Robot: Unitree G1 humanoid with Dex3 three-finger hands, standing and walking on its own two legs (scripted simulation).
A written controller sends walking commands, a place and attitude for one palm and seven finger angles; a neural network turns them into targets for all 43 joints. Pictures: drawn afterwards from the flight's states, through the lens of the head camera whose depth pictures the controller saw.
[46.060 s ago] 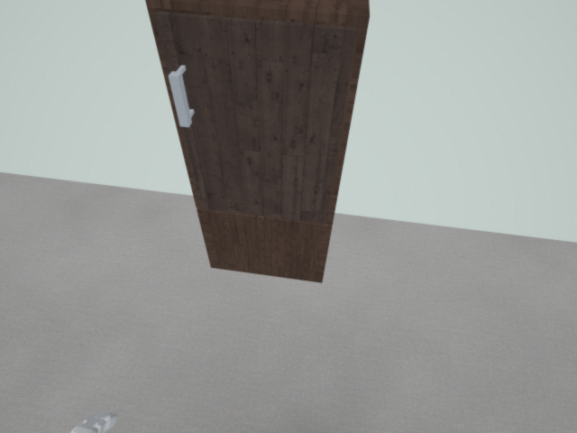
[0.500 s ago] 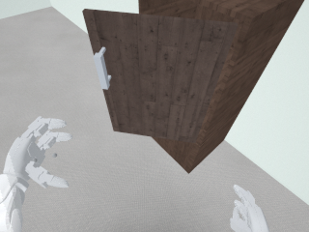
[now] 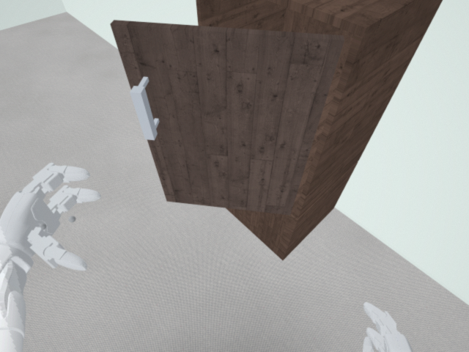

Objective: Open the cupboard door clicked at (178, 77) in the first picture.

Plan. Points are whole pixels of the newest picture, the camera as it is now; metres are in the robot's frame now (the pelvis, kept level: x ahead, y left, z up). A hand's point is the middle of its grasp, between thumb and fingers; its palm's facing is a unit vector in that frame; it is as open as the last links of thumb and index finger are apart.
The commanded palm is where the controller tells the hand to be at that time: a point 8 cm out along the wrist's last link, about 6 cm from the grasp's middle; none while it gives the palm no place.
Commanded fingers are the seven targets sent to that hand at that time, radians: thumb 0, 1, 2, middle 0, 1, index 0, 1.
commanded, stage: raise the hand with hooked fingers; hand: left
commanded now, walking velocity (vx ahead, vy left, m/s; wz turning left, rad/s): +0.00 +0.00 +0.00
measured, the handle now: (147, 108) +0.59 +0.23 +0.07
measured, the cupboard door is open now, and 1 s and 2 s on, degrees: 39 39 39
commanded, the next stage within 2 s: move the hooked fingers beside the handle in 0.28 s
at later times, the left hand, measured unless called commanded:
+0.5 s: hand (75, 220) +0.29 +0.27 +0.09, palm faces -0.02 -1.00 -0.03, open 13.9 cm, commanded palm +0.27 +0.32 +0.09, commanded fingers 0.00 -0.50 0.30 -0.30 -1.20 -0.30 -1.20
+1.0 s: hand (93, 172) +0.38 +0.27 +0.09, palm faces -0.05 -1.00 +0.00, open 13.9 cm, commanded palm +0.36 +0.32 +0.09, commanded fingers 0.00 -0.50 0.30 -0.30 -1.20 -0.30 -1.20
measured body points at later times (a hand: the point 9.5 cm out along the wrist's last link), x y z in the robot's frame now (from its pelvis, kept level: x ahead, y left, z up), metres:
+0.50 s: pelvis -0.01 -0.01 +0.00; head +0.03 -0.01 +0.45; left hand +0.28 +0.32 +0.09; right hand +0.15 -0.26 -0.08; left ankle -0.01 +0.10 -0.71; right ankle +0.02 -0.12 -0.71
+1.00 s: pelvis +0.00 +0.00 -0.01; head +0.07 +0.00 +0.44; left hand +0.38 +0.33 +0.09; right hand +0.07 -0.28 -0.11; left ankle -0.01 +0.10 -0.71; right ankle +0.02 -0.12 -0.71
